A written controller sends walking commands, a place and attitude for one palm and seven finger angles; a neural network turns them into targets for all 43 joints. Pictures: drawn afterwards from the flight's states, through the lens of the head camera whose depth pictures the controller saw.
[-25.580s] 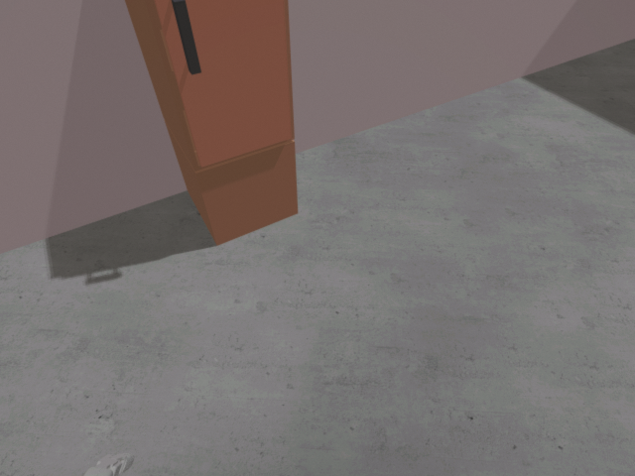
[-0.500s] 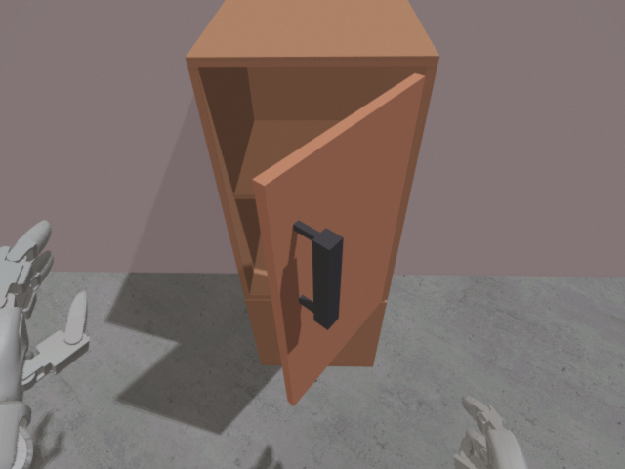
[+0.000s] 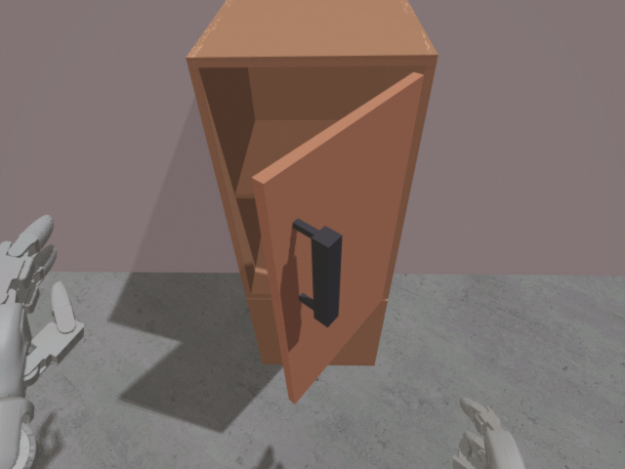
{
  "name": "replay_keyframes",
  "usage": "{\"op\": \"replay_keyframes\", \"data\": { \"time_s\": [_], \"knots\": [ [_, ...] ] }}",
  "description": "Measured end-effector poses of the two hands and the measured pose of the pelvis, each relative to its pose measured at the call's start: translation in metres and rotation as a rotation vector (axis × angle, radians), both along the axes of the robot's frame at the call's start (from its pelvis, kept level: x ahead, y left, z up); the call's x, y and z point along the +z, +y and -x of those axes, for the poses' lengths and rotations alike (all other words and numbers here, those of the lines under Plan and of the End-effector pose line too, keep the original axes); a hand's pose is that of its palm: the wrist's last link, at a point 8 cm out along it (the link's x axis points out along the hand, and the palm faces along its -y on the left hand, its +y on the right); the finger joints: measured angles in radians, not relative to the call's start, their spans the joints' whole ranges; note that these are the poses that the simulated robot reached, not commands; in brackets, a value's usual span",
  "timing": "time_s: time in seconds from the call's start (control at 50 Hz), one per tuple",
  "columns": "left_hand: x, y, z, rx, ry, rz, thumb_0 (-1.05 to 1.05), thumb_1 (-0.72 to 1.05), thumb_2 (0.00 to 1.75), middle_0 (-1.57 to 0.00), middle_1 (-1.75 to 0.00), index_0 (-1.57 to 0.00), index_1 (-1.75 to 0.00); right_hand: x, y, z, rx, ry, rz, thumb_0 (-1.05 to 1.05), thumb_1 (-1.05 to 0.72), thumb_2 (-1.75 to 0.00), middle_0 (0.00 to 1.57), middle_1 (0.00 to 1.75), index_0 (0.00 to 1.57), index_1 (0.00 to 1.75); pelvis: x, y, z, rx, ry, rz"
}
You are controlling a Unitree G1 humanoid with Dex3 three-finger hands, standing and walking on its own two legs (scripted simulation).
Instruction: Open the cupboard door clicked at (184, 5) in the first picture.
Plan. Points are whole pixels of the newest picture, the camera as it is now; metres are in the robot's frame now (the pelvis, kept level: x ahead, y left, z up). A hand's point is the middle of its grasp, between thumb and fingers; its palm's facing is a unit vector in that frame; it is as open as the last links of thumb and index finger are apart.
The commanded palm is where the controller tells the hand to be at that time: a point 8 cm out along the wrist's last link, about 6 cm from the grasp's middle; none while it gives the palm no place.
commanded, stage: step back with the hand held close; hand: left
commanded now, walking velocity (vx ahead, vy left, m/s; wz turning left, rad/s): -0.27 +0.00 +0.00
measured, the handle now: (314, 273) +0.35 +0.05 +0.07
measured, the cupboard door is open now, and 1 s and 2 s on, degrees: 52 52 52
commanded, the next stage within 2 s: stop stepping back and stand still in 1.08 s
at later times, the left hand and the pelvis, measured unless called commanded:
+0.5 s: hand (25, 386) +0.13 +0.28 +0.15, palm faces +0.44 -0.75 -0.50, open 7.4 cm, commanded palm +0.07 +0.32 +0.17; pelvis -0.06 +0.01 -0.01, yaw +1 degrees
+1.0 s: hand out of the picture +0.04 +0.26 +0.15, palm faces +0.32 -0.79 -0.53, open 7.4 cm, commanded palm -0.03 +0.30 +0.17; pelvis -0.18 +0.01 -0.01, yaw -2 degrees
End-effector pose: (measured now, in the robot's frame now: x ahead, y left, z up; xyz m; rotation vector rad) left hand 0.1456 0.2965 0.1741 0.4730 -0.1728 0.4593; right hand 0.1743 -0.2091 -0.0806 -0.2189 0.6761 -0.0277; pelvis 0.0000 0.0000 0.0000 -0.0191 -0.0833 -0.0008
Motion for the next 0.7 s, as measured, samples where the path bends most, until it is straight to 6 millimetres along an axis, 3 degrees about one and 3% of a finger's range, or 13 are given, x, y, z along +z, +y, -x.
{"op": "replay_keyframes", "data": {
  "time_s": [0.1,0.24,0.36,0.52,0.62,0.7],
  "knots": [
    [0.003,0.006,-0.003,-0.016,0.019,-0.067,0.01,0.89,0.9,-0.21,-0.3,-0.21,-0.3,0.002,-0.008,0.006,-0.035,0.012,0.009,0.01,-0.9,-0.9,0.2,0.3,0.21,0.3,-0.001,-0.001,0.008,-0.005,0.053,0.003],
    [-0.009,-0.005,0.002,-0.11,0.102,-0.083,0.01,0.89,0.9,-0.21,-0.3,-0.21,-0.3,0.0,-0.026,0.025,-0.109,0.041,0.051,0.01,-0.9,-0.9,0.2,0.3,0.21,0.3,-0.004,0.006,0.023,-0.015,0.095,-0.003],
    [-0.007,0.005,0.022,-0.127,0.074,-0.123,0.01,0.89,0.9,-0.22,-0.3,-0.21,-0.3,0.003,-0.028,0.05,-0.159,0.049,0.082,0.01,-0.9,-0.9,0.2,0.3,0.2,0.3,-0.01,0.013,0.041,-0.017,0.095,-0.008],
    [-0.002,0.018,0.06,-0.026,-0.024,-0.136,0.01,0.89,0.9,-0.22,-0.3,-0.21,-0.3,0.001,-0.013,0.082,-0.11,0.033,0.107,0.01,-0.9,-0.9,0.2,0.3,0.2,0.3,-0.013,0.013,0.066,0.02,0.092,-0.01],
    [-0.006,0.009,0.08,0.022,-0.02,-0.087,0.01,0.89,0.9,-0.21,-0.3,-0.21,-0.3,-0.007,-0.007,0.101,-0.08,0.047,0.054,0.01,-0.9,-0.9,0.2,0.3,0.21,0.3,-0.012,0.003,0.082,0.008,0.137,-0.023],
    [-0.009,-0.01,0.086,-0.044,0.022,-0.077,0.02,0.89,0.9,-0.21,-0.3,-0.2,-0.3,-0.016,-0.011,0.117,-0.076,0.066,0.01,0.01,-0.9,-0.9,0.2,0.3,0.21,0.3,-0.011,-0.005,0.108,-0.02,0.137,-0.007]
  ]
}}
